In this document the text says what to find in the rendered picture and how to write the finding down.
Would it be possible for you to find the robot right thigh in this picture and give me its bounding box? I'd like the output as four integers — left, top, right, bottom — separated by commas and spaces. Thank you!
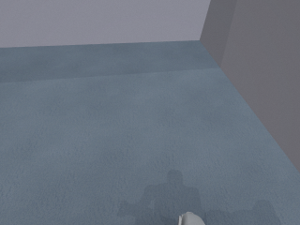
177, 213, 205, 225

